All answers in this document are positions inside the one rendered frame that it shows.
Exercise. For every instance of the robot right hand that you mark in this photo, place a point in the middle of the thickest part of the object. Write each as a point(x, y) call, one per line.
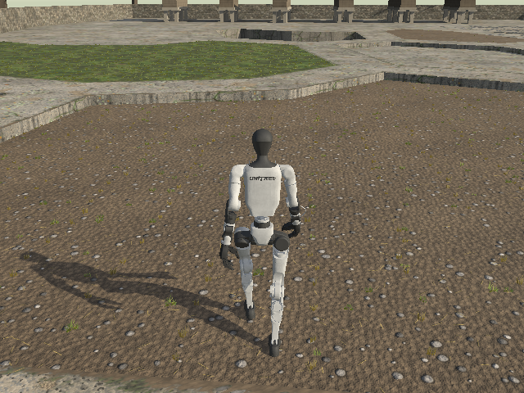
point(289, 226)

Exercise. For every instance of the left robot upper arm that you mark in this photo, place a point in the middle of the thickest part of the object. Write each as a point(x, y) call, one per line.
point(234, 186)

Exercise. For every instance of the humanoid robot torso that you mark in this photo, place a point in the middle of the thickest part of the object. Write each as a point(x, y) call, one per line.
point(262, 196)

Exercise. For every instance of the robot left hand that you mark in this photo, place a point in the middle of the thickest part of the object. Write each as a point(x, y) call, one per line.
point(224, 253)

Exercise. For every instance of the left robot forearm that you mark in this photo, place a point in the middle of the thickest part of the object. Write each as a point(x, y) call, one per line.
point(229, 224)

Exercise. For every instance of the right robot forearm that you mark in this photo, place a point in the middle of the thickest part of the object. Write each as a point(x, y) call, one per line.
point(295, 213)

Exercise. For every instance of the right robot upper arm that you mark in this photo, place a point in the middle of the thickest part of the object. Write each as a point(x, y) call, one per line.
point(290, 184)

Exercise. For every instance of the left robot shin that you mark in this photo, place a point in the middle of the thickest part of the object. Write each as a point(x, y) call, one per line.
point(247, 285)

